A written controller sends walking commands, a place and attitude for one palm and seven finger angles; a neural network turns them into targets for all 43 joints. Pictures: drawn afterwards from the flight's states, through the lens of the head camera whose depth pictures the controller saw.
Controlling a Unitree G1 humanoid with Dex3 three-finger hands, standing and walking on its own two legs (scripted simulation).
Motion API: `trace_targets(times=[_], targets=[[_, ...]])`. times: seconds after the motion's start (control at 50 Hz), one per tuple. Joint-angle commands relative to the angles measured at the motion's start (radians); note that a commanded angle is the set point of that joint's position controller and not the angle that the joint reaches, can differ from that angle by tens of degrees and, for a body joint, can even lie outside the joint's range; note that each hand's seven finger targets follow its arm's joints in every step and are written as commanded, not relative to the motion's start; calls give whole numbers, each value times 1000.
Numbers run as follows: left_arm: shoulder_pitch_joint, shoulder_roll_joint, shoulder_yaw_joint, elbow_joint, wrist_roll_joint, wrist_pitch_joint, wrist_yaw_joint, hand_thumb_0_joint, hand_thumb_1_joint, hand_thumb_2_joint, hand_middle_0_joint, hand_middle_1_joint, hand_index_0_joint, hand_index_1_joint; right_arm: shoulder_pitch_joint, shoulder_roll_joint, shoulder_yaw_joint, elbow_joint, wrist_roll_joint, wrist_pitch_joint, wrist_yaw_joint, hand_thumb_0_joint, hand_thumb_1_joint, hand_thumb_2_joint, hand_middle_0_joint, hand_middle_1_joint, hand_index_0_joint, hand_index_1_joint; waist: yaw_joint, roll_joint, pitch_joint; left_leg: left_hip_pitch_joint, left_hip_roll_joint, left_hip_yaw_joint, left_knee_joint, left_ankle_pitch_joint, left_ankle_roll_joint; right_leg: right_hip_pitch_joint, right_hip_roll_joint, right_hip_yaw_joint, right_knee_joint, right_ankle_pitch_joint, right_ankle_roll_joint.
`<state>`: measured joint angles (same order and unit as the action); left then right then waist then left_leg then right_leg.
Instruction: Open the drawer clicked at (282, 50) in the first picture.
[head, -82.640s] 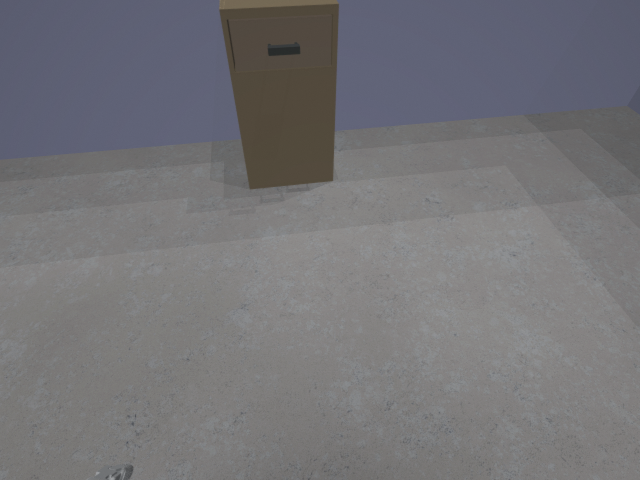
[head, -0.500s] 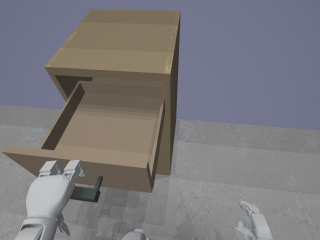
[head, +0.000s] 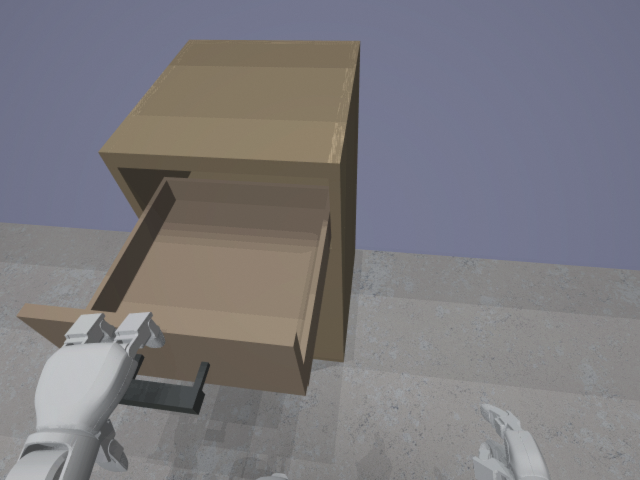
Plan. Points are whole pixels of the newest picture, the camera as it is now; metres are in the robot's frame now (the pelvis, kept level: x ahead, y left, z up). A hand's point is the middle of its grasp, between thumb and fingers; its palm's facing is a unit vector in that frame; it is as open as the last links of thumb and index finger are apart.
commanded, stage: lift the hand off the handle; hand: left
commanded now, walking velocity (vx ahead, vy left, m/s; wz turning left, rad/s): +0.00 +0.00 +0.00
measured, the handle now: (164, 379) +0.25 +0.25 -0.05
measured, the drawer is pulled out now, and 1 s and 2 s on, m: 0.30 0.30 0.30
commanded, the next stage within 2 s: draw the hand back to the body in 0.82 s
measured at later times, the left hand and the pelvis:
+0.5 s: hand (101, 377) +0.20 +0.26 +0.08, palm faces +0.01 -0.07 -1.00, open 13.8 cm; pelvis +0.01 +0.00 +0.01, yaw +0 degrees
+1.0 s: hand (86, 375) +0.20 +0.26 +0.10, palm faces -0.01 -0.09 -1.00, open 13.8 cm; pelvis +0.01 +0.01 +0.02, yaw +0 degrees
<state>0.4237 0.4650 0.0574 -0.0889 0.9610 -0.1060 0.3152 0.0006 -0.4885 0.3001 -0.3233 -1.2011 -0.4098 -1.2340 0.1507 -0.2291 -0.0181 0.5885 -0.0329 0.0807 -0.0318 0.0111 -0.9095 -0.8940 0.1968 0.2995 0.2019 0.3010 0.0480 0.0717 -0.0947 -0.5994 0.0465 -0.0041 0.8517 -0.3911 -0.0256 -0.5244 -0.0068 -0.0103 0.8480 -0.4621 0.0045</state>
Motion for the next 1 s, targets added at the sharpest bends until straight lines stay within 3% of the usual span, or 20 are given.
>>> trace_targets(times=[0.0, 0.16, 0.18, 0.22, 0.32, 0.36, 0.44, 0.46, 0.48, 0.6, 0.62, 0.7, 0.74, 0.8, 0.86, 0.88, 0.9, 0.92, 0.96, 0.98], targets=[[-154, 217, 163, -238, -20, -12, 37, 0, -500, 300, -300, -1200, -300, -1200, -104, -100, -38, -155, 5, -55, -9, 0, -900, -900, 200, 300, 200, 300, -4, -10, -167, 227, -50, 32, -118, 179, 51, -8, 25, -20, -182, 258, -28], [-84, 210, 165, -222, -30, 8, 6, 0, -500, 300, -300, -1200, -300, -1200, -111, -101, -34, -161, 9, -53, 2, 0, -900, -900, 200, 300, 200, 300, 7, -35, -134, 235, -47, 32, -152, 200, 47, 29, 23, -23, -207, 283, -25], [-63, 190, 142, -227, -34, 15, -2, 0, -500, 300, -300, -1200, -300, -1200, -110, -99, -39, -165, 13, -54, 2, 0, -900, -900, 200, 300, 200, 300, 7, -3, -121, 236, -45, 35, -159, 200, 47, 37, 27, -27, -207, 278, -28], [-60, 185, 130, -250, -37, 24, -18, 0, -500, 300, -300, -1200, -300, -1200, -109, -99, -37, -171, 15, -54, 4, 0, -900, -900, 200, 300, 200, 300, 8, -12, -135, 254, -42, 33, -167, 222, 49, 50, 27, -31, -211, 292, -28], [5, 222, 172, -292, -47, 22, -40, 0, -500, 300, -300, -1200, -300, -1200, -111, -100, -31, -183, 14, -54, 7, 0, -900, -900, 200, 300, 200, 300, 18, -41, -118, 261, -41, 34, -179, 255, 51, 83, 22, -27, -229, 344, -24], [-44, 227, 175, -334, -51, 11, -43, 0, -500, 300, -300, -1200, -300, -1200, -113, -102, -26, -183, 12, -55, 10, 0, -900, -900, 200, 300, 200, 300, 13, -16, -118, 280, -40, 33, -186, 248, 48, 74, 19, -29, -237, 328, -23], [5, 225, 193, -352, -65, 3, -42, 0, -500, 300, -300, -1200, -300, -1200, -103, -101, -33, -189, 15, -59, 11, 0, -900, -900, 200, 300, 200, 300, 15, 5, -121, 296, -34, 34, -191, 273, 45, 88, 22, -31, -247, 339, -27], [-7, 228, 196, -367, -61, -2, -42, 0, -500, 300, -300, -1200, -300, -1200, -102, -102, -31, -186, 11, -59, 14, 0, -900, -900, 200, 300, 200, 300, 17, 0, -136, 306, -36, 34, -188, 282, 44, 87, 21, -32, -242, 350, -25], [25, 189, 163, -360, -69, 1, -45, 0, -500, 300, -300, -1200, -300, -1200, -101, -96, -35, -189, 14, -61, 16, 0, -900, -900, 200, 300, 200, 300, 10, -8, -116, 303, -34, 35, -189, 279, 47, 82, 21, -36, -244, 352, -23], [-41, 254, 206, -364, -70, 11, -68, 0, -500, 300, -300, -1200, -300, -1200, -111, -104, -28, -185, 14, -57, 10, 0, -900, -900, 200, 300, 200, 300, 12, -35, -99, 308, -38, 33, -208, 237, 48, 86, 16, -31, -275, 315, -17], [-50, 227, 178, -369, -75, 10, -74, 0, -500, 300, -300, -1200, -300, -1200, -110, -102, -28, -187, 16, -61, 9, 0, -900, -900, 200, 300, 200, 300, 4, -22, -91, 315, -36, 33, -212, 234, 50, 87, 12, -30, -278, 315, -18], [-24, 261, 215, -384, -96, 3, -101, 0, -500, 300, -300, -1200, -300, -1200, -114, -107, -26, -190, 19, -62, 5, 0, -900, -900, 200, 300, 200, 300, 24, -31, -121, 333, -40, 36, -219, 275, 50, 133, 12, -27, -292, 371, -17], [12, 227, 192, -364, -105, 13, -111, 0, -500, 300, -300, -1200, -300, -1200, -118, -104, -23, -193, 23, -61, 7, 0, -900, -900, 200, 300, 200, 300, 15, -15, -82, 321, -35, 35, -233, 279, 45, 135, 10, -31, -299, 369, -17], [28, 228, 190, -371, -108, 4, -123, 0, -500, 300, -300, -1200, -300, -1200, -110, -110, -27, -197, 20, -58, 14, 0, -900, -900, 200, 300, 200, 300, 25, -45, -97, 328, -34, 35, -234, 295, 48, 138, 14, -37, -297, 385, -14], [28, 259, 224, -382, -103, 0, -117, 0, -500, 300, -300, -1200, -300, -1200, -112, -111, -24, -199, 19, -55, 15, 0, -900, -900, 200, 300, 200, 300, 29, -32, -94, 324, -34, 38, -233, 286, 46, 140, 11, -31, -301, 384, -16], [25, 249, 216, -392, -102, -5, -113, 0, -500, 300, -300, -1200, -300, -1200, -110, -110, -25, -199, 18, -56, 15, 0, -900, -900, 200, 300, 200, 300, 19, -30, -95, 325, -32, 38, -231, 288, 46, 142, 7, -30, -298, 390, -16], [40, 255, 229, -390, -97, -12, -110, 0, -500, 300, -300, -1200, -300, -1200, -105, -110, -30, -198, 16, -53, 15, 0, -900, -900, 200, 300, 200, 300, 30, -18, -108, 332, -35, 40, -229, 303, 45, 140, 14, -35, -297, 389, -18], [30, 237, 212, -421, -99, -15, -103, 0, -500, 300, -300, -1200, -300, -1200, -104, -108, -29, -205, 17, -53, 17, 0, -900, -900, 200, 300, 200, 300, 17, -12, -110, 338, -29, 37, -230, 308, 44, 133, 9, -38, -293, 385, -17], [34, 256, 232, -457, -100, -22, -92, 0, -500, 300, -300, -1200, -300, -1200, -100, -109, -32, -208, 14, -57, 18, 0, -900, -900, 200, 300, 200, 300, 29, 22, -136, 361, -29, 38, -225, 326, 44, 135, 15, -38, -296, 382, -22], [43, 232, 210, -454, -100, -17, -88, 0, -500, 300, -300, -1200, -300, -1200, -101, -106, -32, -208, 16, -57, 18, 0, -900, -900, 200, 300, 200, 300, 16, 27, -113, 352, -25, 36, -229, 323, 41, 126, 12, -42, -294, 369, -21]])
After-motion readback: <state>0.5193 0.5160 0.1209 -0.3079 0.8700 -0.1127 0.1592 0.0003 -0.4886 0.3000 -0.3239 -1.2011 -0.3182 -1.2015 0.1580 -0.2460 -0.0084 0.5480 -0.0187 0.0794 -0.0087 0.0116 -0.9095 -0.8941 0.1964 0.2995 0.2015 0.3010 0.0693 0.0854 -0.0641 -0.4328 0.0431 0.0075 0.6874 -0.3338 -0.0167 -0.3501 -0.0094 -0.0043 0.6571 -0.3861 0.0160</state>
